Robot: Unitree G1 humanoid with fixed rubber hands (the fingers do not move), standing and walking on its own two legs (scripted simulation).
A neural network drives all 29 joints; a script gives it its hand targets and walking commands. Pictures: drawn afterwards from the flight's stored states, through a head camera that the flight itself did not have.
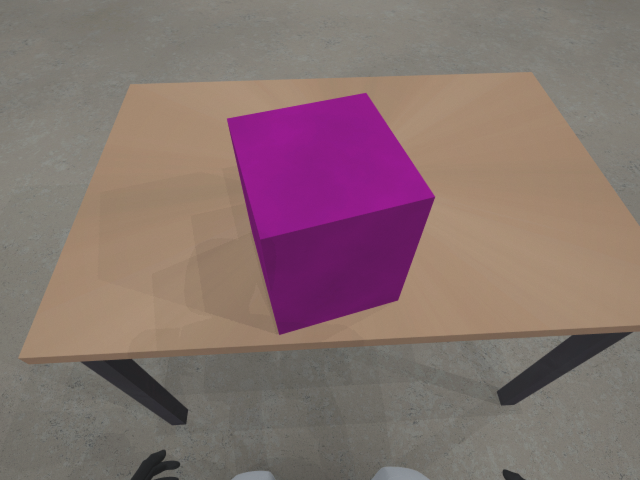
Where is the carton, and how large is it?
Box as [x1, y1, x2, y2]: [227, 93, 434, 334]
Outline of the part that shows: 366,93 227,118 251,229 279,334 397,300 434,196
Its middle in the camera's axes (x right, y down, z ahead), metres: +0.01 -0.03 +0.58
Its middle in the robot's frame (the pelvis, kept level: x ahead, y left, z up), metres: +0.45 +0.00 +0.02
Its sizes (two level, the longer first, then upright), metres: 0.210 0.200 0.250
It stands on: a table, 0.65 m high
